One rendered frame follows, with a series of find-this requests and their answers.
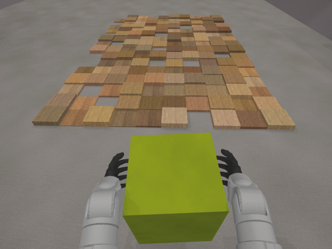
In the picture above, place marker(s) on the robot left hand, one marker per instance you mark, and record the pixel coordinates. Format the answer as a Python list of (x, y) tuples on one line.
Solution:
[(113, 169)]

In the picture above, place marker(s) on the left robot forearm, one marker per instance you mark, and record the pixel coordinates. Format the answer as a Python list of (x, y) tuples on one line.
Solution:
[(101, 218)]

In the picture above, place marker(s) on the carton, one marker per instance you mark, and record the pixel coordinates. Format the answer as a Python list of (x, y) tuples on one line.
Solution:
[(174, 190)]

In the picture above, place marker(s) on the right robot forearm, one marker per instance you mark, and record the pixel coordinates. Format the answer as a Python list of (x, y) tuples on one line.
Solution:
[(251, 214)]

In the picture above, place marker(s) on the robot right hand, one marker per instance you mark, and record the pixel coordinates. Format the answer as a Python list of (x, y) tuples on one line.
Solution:
[(231, 167)]

